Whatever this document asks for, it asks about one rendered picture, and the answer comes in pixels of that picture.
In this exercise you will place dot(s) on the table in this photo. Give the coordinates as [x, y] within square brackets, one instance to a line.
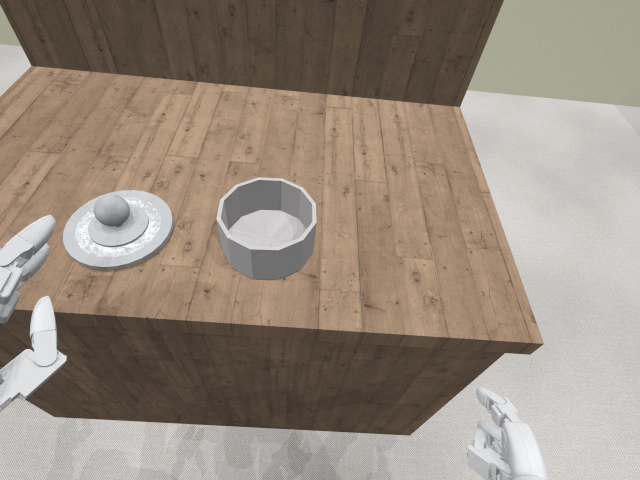
[411, 291]

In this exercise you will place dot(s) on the knob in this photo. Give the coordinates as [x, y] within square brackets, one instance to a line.
[111, 210]

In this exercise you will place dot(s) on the pot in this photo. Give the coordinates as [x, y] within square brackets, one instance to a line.
[267, 227]

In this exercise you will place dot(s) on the left robot hand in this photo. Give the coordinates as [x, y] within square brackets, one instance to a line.
[20, 259]

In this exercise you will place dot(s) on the lid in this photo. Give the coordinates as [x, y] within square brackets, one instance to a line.
[97, 246]

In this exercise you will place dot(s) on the right robot hand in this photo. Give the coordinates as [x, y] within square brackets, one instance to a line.
[510, 454]

